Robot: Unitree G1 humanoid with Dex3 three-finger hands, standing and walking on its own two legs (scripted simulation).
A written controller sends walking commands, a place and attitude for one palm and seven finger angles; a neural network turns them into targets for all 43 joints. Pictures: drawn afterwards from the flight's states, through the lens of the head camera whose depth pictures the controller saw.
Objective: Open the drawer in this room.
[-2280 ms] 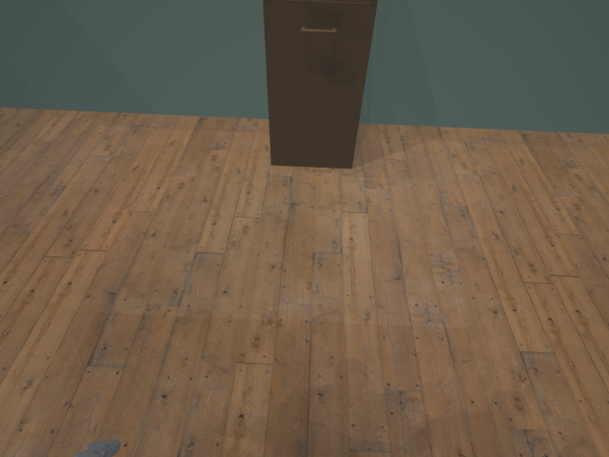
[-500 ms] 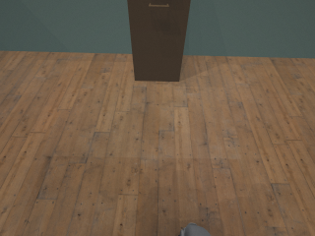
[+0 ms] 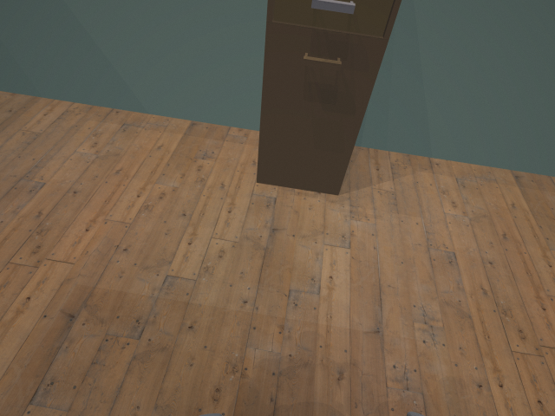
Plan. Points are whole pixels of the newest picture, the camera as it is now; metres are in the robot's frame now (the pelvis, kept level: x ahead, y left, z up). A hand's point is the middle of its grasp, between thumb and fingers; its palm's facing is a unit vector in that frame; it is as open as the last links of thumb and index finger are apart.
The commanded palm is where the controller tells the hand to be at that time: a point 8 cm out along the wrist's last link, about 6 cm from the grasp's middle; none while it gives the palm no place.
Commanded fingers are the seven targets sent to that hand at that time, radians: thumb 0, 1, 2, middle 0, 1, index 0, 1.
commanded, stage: turn or walk to find it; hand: left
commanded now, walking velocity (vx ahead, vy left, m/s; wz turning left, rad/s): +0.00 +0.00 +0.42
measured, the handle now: (333, 3) +1.29 -0.07 +0.13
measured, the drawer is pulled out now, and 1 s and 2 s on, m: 0.00 0.00 0.00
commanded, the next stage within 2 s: stand and wait in 0.14 s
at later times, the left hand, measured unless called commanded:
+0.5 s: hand out of the picture +0.14 +0.16 -0.16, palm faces +0.10 -0.97 -0.23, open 7.3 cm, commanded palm none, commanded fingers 0.00 0.90 0.90 -0.20 -0.30 -0.20 -0.30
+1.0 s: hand out of the picture +0.09 +0.13 -0.16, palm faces +0.13 -0.98 -0.16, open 7.3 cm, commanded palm none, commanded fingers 0.00 0.90 0.90 -0.20 -0.30 -0.20 -0.30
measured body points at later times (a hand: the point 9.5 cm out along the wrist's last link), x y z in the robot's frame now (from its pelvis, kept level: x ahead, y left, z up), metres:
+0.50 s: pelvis +0.11 -0.02 +0.01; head +0.11 -0.03 +0.46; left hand +0.13 +0.21 -0.14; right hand +0.11 -0.23 -0.16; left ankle +0.08 +0.10 -0.72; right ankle +0.14 -0.13 -0.72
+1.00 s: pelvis +0.12 -0.02 +0.02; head +0.13 -0.02 +0.47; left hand +0.09 +0.18 -0.14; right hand +0.13 -0.24 -0.14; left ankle +0.08 +0.10 -0.72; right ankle +0.14 -0.13 -0.72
